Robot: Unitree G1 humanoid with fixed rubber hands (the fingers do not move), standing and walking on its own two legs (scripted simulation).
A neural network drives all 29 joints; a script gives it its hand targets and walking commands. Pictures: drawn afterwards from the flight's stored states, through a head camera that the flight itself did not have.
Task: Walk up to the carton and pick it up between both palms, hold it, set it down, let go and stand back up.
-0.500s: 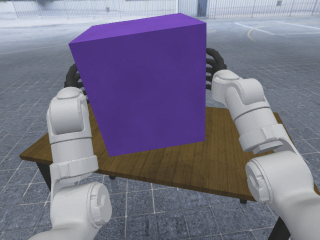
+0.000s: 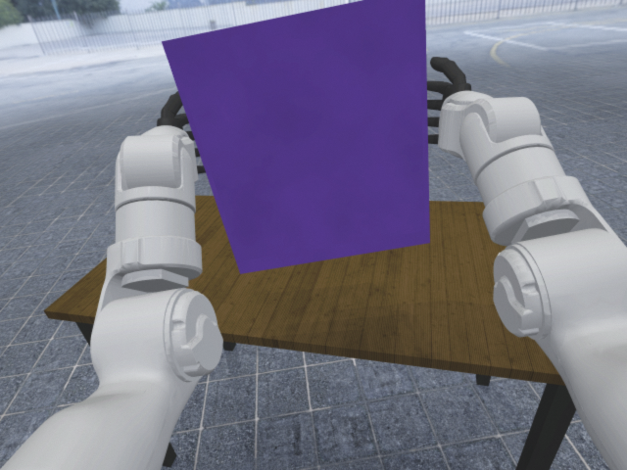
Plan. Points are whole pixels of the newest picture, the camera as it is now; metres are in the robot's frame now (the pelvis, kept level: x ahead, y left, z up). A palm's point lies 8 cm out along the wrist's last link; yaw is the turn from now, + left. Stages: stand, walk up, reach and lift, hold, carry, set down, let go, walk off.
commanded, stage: hold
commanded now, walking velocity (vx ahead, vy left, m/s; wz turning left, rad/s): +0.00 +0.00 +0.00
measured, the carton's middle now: (312, 129) +0.43 -0.03 +0.33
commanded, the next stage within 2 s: set down in 0.48 s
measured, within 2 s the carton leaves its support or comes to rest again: neither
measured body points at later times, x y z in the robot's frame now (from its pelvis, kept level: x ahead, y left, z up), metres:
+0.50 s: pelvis +0.04 +0.02 +0.00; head -0.06 +0.03 +0.44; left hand +0.41 +0.20 +0.32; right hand +0.42 -0.13 +0.33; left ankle +0.03 +0.14 -0.75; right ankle +0.05 -0.10 -0.75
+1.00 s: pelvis +0.02 +0.02 +0.00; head -0.07 +0.01 +0.44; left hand +0.43 +0.11 +0.31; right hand +0.40 -0.22 +0.32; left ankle +0.03 +0.14 -0.75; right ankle +0.05 -0.10 -0.75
